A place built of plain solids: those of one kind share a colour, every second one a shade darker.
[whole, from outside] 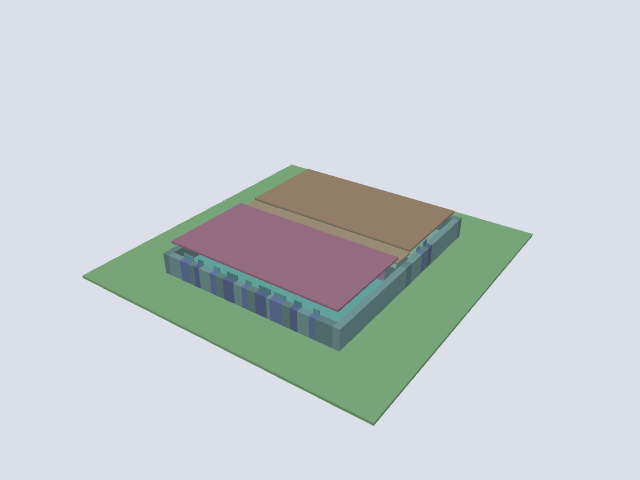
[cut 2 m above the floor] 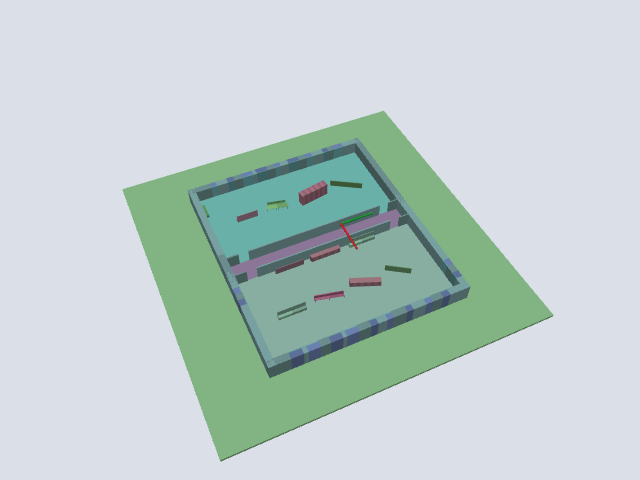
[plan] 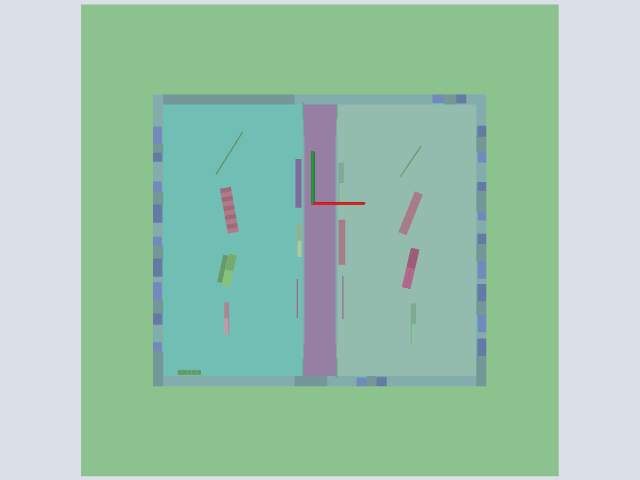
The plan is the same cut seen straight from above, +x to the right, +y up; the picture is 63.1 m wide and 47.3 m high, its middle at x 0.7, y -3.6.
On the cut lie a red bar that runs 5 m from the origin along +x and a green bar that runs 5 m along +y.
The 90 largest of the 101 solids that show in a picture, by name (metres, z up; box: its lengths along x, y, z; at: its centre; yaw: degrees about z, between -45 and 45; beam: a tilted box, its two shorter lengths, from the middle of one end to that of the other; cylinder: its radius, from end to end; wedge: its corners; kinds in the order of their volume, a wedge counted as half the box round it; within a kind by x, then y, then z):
{
 "ground_under_all_1": {"box": [47.1, 46.48, 0.4], "at": [0.69, -3.63, -0.75]},
 "wall_1": {"box": [1.0, 3.44, 3.2], "at": [-15.25, -16.29, 1.0]},
 "wall_2": {"box": [1.0, 1.72, 3.2], "at": [-15.25, -12.8, 1.0]},
 "wall_3": {"box": [1.0, 1.28, 3.2], "at": [-15.25, -10.21, 1.0]},
 "wall_4": {"box": [1.0, 0.54, 3.2], "at": [-15.25, -7.5, 1.0]},
 "wall_5": {"box": [1.0, 1.28, 3.2], "at": [-15.25, -4.79, 1.0]},
 "wall_6": {"box": [1.0, 1.34, 3.2], "at": [-15.25, -2.58, 1.0]},
 "wall_7": {"box": [1.0, 1.27, 3.2], "at": [-15.25, 0.53, 1.0]},
 "wall_8": {"box": [1.0, 1.94, 3.2], "at": [-15.25, 3.13, 1.0]},
 "wall_9": {"box": [1.0, 0.89, 3.2], "at": [-15.25, 5.45, 1.0]},
 "wall_10": {"box": [1.0, 3.15, 3.2], "at": [-15.25, 9.17, 1.0]},
 "wall_11": {"box": [15.73, 1.0, 3.2], "at": [-7.89, -17.51, 1.0]},
 "wall_12": {"box": [15.73, 1.0, 3.2], "at": [-7.89, 10.25, 1.0]},
 "wall_13": {"box": [0.2, 1.9, 3.2], "at": [-0.92, -16.26, 1.0]},
 "wall_14": {"box": [0.2, 20.6, 3.2], "at": [-0.92, -3.5, 1.0]},
 "wall_15": {"box": [0.2, 1.65, 3.2], "at": [-0.92, 9.12, 1.0]},
 "wall_16": {"box": [5.05, 1.0, 3.2], "at": [0.7, -17.51, 1.0]},
 "wall_17": {"box": [5.05, 1.0, 3.2], "at": [0.7, 10.25, 1.0]},
 "wall_18": {"box": [0.2, 1.9, 3.2], "at": [2.33, -16.26, 1.0]},
 "wall_19": {"box": [0.2, 20.6, 3.2], "at": [2.33, -3.5, 1.0]},
 "wall_20": {"box": [0.2, 1.65, 3.2], "at": [2.33, 9.12, 1.0]},
 "wall_21": {"box": [2.87, 1.0, 3.2], "at": [2.86, -17.51, 1.0]},
 "wall_22": {"box": [0.98, 1.0, 3.2], "at": [5.79, -17.51, 1.0]},
 "wall_23": {"box": [10.36, 1.0, 3.2], "at": [6.61, 10.25, 1.0]},
 "wall_24": {"box": [9.81, 1.0, 3.2], "at": [12.18, -17.51, 1.0]},
 "wall_25": {"box": [1.23, 1.0, 3.2], "at": [13.5, 10.25, 1.0]},
 "wall_26": {"box": [1.97, 1.0, 3.2], "at": [16.1, 10.25, 1.0]},
 "wall_27": {"box": [1.0, 3.0, 3.2], "at": [16.59, -16.51, 1.0]},
 "wall_28": {"box": [1.0, 0.62, 3.2], "at": [16.59, -12.99, 1.0]},
 "wall_29": {"box": [1.0, 1.35, 3.2], "at": [16.59, -10.31, 1.0]},
 "wall_30": {"box": [1.0, 0.51, 3.2], "at": [16.59, -7.68, 1.0]},
 "wall_31": {"box": [1.0, 1.73, 3.2], "at": [16.59, -4.86, 1.0]},
 "wall_32": {"box": [1.0, 1.33, 3.2], "at": [16.59, -2.33, 1.0]},
 "wall_33": {"box": [1.0, 1.99, 3.2], "at": [16.59, 0.23, 1.0]},
 "wall_34": {"box": [1.0, 1.92, 3.2], "at": [16.59, 3.08, 1.0]},
 "wall_35": {"box": [1.0, 1.52, 3.2], "at": [16.59, 5.8, 1.0]},
 "wall_36": {"box": [1.0, 3.08, 3.2], "at": [16.59, 9.21, 1.0]},
 "floor_store_1": {"box": [13.93, 26.95, 0.6], "at": [-7.89, -3.63, -0.3]},
 "floor_study_1": {"box": [13.87, 26.95, 0.6], "at": [9.26, -3.63, -0.3]},
 "ceil_store_1": {"box": [13.93, 26.95, 0.3], "at": [-7.89, -3.63, 4.25]},
 "ceil_study_1": {"box": [13.87, 26.95, 0.3], "at": [9.26, -3.63, 3.75]},
 "wall_mass_1": {"box": [0.85, 0.9, 3.2], "at": [-15.32, -14.12, 1.0]},
 "wall_mass_2": {"box": [0.85, 1.1, 3.2], "at": [-15.32, -11.39, 1.0]},
 "wall_mass_3": {"box": [0.85, 1.8, 3.2], "at": [-15.32, -8.66, 1.0]},
 "wall_mass_4": {"box": [0.85, 1.8, 3.2], "at": [-15.32, -6.33, 1.0]},
 "wall_mass_5": {"box": [0.85, 0.9, 3.2], "at": [-15.32, -3.69, 1.0]},
 "wall_mass_6": {"box": [0.85, 1.8, 3.2], "at": [-15.32, -1.0, 1.0]},
 "wall_mass_7": {"box": [0.85, 1.0, 3.2], "at": [-15.32, 1.67, 1.0]},
 "wall_mass_8": {"box": [0.85, 0.9, 3.2], "at": [-15.32, 4.55, 1.0]},
 "wall_mass_9": {"box": [0.85, 1.7, 3.2], "at": [-15.32, 6.75, 1.0]},
 "wall_mass_10": {"box": [1.0, 0.85, 3.2], "at": [4.8, -17.58, 1.0]},
 "wall_mass_11": {"box": [1.0, 0.85, 3.2], "at": [6.78, -17.58, 1.0]},
 "wall_mass_12": {"box": [1.1, 0.85, 3.2], "at": [12.34, 10.32, 1.0]},
 "wall_mass_13": {"box": [1.0, 0.85, 3.2], "at": [14.62, 10.32, 1.0]},
 "wall_mass_14": {"box": [0.85, 1.7, 3.2], "at": [16.66, -14.15, 1.0]},
 "wall_mass_15": {"box": [0.85, 1.7, 3.2], "at": [16.66, -11.84, 1.0]},
 "wall_mass_16": {"box": [0.85, 1.7, 3.2], "at": [16.66, -8.79, 1.0]},
 "wall_mass_17": {"box": [0.85, 1.7, 3.2], "at": [16.66, -6.58, 1.0]},
 "wall_mass_18": {"box": [0.85, 1.0, 3.2], "at": [16.66, -3.5, 1.0]},
 "wall_mass_19": {"box": [0.85, 0.9, 3.2], "at": [16.66, -1.22, 1.0]},
 "wall_mass_20": {"box": [0.85, 0.9, 3.2], "at": [16.66, 1.68, 1.0]},
 "wall_mass_21": {"box": [0.85, 1.0, 3.2], "at": [16.66, 4.54, 1.0]},
 "wall_mass_22": {"box": [0.85, 1.1, 3.2], "at": [16.66, 7.12, 1.0]},
 "floor_corr_1": {"box": [3.25, 26.95, 0.6], "at": [0.7, -3.63, -0.3]},
 "ceil_corr_1": {"box": [3.25, 26.95, 0.3], "at": [0.7, -3.63, 3.4]},
 "door_leaf_1": {"box": [0.12, 0.9, 3.87], "at": [-14.84, -14.12, 1.33]},
 "door_leaf_2": {"box": [0.12, 1.1, 3.87], "at": [-14.84, -11.39, 1.33]},
 "door_leaf_3": {"box": [0.12, 1.8, 3.87], "at": [-14.84, -8.66, 1.33]},
 "door_leaf_4": {"box": [0.12, 1.8, 3.87], "at": [-14.84, -6.33, 1.33]},
 "door_leaf_5": {"box": [0.12, 0.9, 3.87], "at": [-14.84, -3.69, 1.33]},
 "door_leaf_6": {"box": [0.12, 1.8, 3.87], "at": [-14.84, -1.0, 1.33]},
 "door_leaf_7": {"box": [0.12, 1.0, 3.87], "at": [-14.84, 1.67, 1.33]},
 "door_leaf_8": {"box": [0.12, 0.9, 3.87], "at": [-14.84, 4.55, 1.33]},
 "door_leaf_9": {"box": [0.12, 1.7, 3.87], "at": [-14.84, 6.75, 1.33]},
 "door_leaf_10": {"box": [1.1, 0.12, 3.87], "at": [12.34, 9.84, 1.33]},
 "door_leaf_11": {"box": [1.0, 0.12, 3.87], "at": [14.62, 9.84, 1.33]},
 "seat_settle_1": {"box": [0.1, 4.0, 1.25], "at": [2.58, 2.01, 0.62]},
 "seat_settle_2": {"box": [0.42, 2.0, 0.51], "at": [2.84, 1.01, 0.25]},
 "seat_settle_3": {"box": [0.42, 2.0, 0.51], "at": [2.84, 3.0, 0.25]},
 "seat_settle_4": {"box": [0.1, 4.0, 1.25], "at": [9.68, -11.86, 0.62]},
 "seat_settle_5": {"box": [0.42, 2.0, 0.51], "at": [9.94, -12.86, 0.25]},
 "seat_settle_6": {"box": [0.42, 2.0, 0.51], "at": [9.94, -10.87, 0.25]},
 "rail_board_sto_1": {"box": [0.12, 4.95, 1.6], "at": [-8.24, 4.95, 0.2], "yaw": -32.0},
 "rail_board_1": {"box": [0.12, 4.26, 1.65], "at": [2.95, -9.28, 0.23]},
 "rail_bars_1": {"box": [0.12, 3.65, 1.65], "at": [9.63, 4.14, 0.23], "yaw": -34.0},
 "seat_settle_sto_1": {"box": [0.4, 1.6, 0.48], "at": [-8.54, -10.53, 0.24]},
 "seat_settle_sto_2": {"box": [0.1, 3.2, 1.25], "at": [-8.29, -11.32, 0.62]},
 "seat_box_sto_1": {"box": [0.4, 1.6, 0.48], "at": [-1.32, -4.48, 0.24]},
 "seat_box_sto_2": {"box": [0.4, 1.6, 0.48], "at": [-1.32, -2.88, 0.24]},
 "locker_sto_1": {"box": [0.55, 0.45, 2.1], "at": [-7.61, -2.61, 1.05], "yaw": 10.0}
}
